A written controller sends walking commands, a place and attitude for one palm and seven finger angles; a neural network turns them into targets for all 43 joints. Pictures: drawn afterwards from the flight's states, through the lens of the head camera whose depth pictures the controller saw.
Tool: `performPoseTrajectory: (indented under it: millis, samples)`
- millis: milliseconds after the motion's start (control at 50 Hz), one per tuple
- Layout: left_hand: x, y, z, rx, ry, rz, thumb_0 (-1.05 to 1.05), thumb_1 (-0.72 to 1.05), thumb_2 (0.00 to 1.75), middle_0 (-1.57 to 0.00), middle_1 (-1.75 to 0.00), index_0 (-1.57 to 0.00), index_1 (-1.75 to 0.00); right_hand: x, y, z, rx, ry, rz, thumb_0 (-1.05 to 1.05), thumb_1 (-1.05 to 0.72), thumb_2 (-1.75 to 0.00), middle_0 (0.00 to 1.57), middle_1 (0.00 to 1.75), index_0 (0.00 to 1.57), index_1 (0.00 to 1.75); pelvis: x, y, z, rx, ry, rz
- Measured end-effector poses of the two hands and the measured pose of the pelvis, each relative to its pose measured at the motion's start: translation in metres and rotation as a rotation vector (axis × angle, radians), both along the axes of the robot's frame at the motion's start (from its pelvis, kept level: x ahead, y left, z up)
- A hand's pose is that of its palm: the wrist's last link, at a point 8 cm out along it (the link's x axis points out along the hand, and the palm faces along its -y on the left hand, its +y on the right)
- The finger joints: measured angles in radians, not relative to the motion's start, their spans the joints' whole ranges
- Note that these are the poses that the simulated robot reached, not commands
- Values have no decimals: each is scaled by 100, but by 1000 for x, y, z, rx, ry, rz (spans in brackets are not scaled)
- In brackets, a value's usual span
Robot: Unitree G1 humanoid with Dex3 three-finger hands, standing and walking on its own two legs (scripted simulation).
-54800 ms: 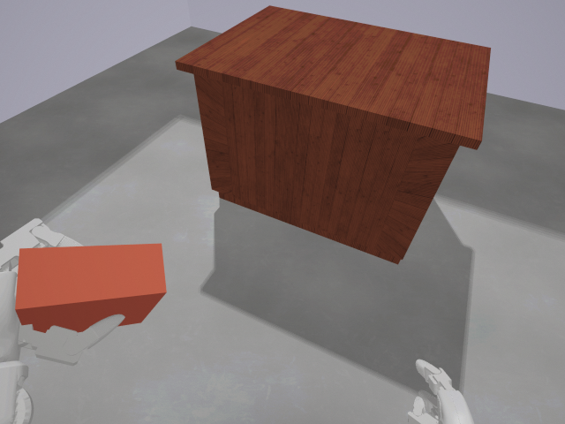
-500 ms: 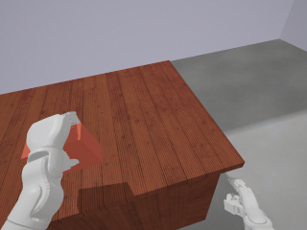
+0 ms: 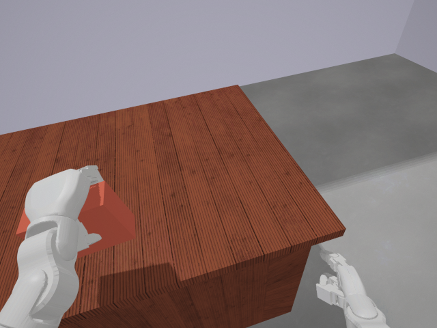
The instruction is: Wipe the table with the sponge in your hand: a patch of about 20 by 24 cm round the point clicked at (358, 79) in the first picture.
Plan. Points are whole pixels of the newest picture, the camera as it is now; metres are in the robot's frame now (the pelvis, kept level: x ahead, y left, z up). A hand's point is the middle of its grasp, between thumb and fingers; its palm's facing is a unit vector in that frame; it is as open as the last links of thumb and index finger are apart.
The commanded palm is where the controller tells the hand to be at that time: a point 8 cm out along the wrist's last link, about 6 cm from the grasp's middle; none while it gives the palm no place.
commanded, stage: bring the sponge back beside the body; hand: left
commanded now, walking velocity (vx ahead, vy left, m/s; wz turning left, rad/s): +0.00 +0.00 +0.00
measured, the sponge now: (89, 228) +0.24 +0.28 +0.08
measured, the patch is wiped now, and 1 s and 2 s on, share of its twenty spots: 1.00 1.00 1.00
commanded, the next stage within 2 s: step back with the hand held close in 1.32 s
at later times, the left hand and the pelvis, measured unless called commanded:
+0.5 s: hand (71, 230) +0.21 +0.28 +0.12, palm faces +0.11 -0.16 -0.98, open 9.6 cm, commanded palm +0.17 +0.28 +0.19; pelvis -0.01 +0.00 +0.00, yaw +0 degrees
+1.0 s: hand (58, 253) +0.17 +0.29 +0.11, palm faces +0.08 -0.14 -0.99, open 9.6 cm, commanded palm +0.14 +0.29 +0.18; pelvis +0.00 +0.01 +0.00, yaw +1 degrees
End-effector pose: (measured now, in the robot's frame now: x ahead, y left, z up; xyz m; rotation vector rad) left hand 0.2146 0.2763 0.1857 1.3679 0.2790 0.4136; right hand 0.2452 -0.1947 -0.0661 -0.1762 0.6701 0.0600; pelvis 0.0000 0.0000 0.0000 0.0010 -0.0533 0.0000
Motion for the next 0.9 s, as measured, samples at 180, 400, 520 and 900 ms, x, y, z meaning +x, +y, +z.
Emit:
performPoseTrajectory:
  millis: [180, 400, 520, 900]
  samples:
    - [-20, -1, -7, -6, 4, -21, -1, -49, 109, -76, -141, -81, -137, 0, 1, 0, -26, -6, 1, 1, -91, -90, 20, 30, 20, 30, -3, 2, 0, -4, -17, 13]
    - [-22, 6, -6, 12, -8, -14, -1, -49, 109, -76, -141, -81, -137, -5, 9, 1, -5, -15, -1, 1, -91, -90, 20, 30, 18, 28, -6, 4, 0, -3, -16, 6]
    - [-32, 8, -15, -15, 25, -1, -1, -49, 109, -76, -141, -81, -137, -5, 8, 1, -7, -16, 3, 1, -91, -90, 20, 30, 18, 29, -5, 5, 0, -5, -15, 5]
    - [-56, 16, -21, 2, 35, 13, -1, -49, 109, -76, -141, -81, -137, -4, 9, 2, -25, -16, 4, 1, -91, -90, 20, 30, 19, 29, -3, 8, 0, -9, -26, 9]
